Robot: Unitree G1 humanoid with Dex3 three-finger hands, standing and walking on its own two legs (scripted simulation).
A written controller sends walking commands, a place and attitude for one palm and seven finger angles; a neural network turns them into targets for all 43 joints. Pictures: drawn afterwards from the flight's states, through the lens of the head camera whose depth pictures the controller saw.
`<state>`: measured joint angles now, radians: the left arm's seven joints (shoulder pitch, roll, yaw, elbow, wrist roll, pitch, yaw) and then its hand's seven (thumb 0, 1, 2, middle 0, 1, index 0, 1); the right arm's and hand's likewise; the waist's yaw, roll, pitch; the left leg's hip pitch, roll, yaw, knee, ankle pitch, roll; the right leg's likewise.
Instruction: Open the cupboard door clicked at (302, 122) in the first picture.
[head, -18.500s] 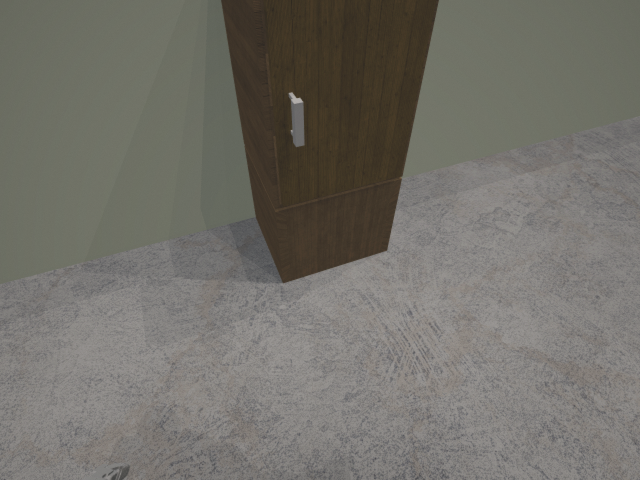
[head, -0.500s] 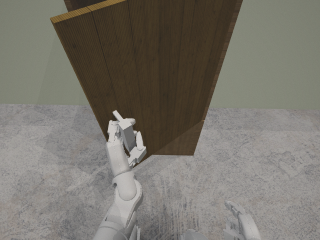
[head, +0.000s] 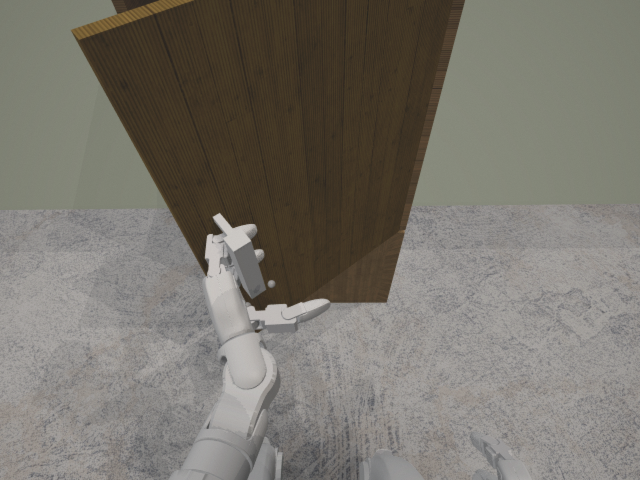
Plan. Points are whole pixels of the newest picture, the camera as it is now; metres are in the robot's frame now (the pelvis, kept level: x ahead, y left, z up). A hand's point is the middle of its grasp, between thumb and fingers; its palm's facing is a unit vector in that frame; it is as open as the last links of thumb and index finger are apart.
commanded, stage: open thumb and fingers to let go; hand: left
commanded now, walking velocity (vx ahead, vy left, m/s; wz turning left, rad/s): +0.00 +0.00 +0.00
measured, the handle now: (238, 255) +0.39 +0.12 +0.04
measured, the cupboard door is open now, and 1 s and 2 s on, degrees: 39 41 41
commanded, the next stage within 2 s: slide the hand sideways off the handle in 0.26 s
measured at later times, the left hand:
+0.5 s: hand (260, 305) +0.32 +0.08 +0.03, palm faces +0.00 -1.00 -0.07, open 15.7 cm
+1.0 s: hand (242, 336) +0.28 +0.10 +0.03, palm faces -0.07 -1.00 +0.01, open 16.3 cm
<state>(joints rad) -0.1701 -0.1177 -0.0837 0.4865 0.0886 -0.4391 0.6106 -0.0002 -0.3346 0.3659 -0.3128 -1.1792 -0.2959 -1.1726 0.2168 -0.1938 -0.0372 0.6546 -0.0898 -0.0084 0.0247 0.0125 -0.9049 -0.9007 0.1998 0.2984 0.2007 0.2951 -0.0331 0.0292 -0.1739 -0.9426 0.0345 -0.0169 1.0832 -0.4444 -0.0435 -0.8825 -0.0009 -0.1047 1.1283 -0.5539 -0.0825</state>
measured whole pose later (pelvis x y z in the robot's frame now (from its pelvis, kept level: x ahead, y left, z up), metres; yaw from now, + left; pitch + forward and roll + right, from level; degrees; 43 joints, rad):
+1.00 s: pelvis -0.01 +0.05 -0.01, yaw -2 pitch +16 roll -1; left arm 0.07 0.03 -0.21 0.21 0.01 -0.44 0.17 -0.01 -0.50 0.30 -0.17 -0.32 -0.16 -0.31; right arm 0.22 -0.20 0.00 0.50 -0.02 0.05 0.04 0.01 -0.90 -0.90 0.20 0.30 0.20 0.30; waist -0.01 0.03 -0.14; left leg -0.96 0.03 0.02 1.17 -0.49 0.02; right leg -0.89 -0.01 -0.06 1.17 -0.56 -0.02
